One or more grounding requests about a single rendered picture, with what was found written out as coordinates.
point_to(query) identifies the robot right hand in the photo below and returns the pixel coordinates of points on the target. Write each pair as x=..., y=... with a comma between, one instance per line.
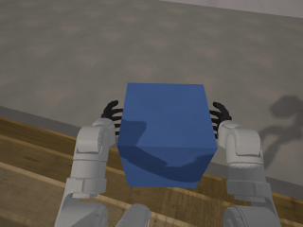
x=223, y=115

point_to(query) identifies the robot left hand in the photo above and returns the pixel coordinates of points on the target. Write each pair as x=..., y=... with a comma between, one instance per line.
x=109, y=111

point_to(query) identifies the robot right forearm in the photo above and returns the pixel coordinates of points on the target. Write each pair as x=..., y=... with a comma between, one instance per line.
x=245, y=165

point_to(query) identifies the robot left upper arm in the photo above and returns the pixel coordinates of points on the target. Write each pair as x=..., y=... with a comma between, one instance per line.
x=83, y=214

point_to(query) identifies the robot left forearm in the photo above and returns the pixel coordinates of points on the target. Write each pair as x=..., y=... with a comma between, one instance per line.
x=87, y=178

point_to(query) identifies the robot right upper arm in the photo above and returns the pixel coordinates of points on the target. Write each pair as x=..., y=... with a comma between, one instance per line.
x=249, y=216

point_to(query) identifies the robot left thigh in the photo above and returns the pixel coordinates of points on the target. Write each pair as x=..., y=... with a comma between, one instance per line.
x=138, y=215

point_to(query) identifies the carton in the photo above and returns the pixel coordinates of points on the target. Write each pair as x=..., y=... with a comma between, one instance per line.
x=166, y=136

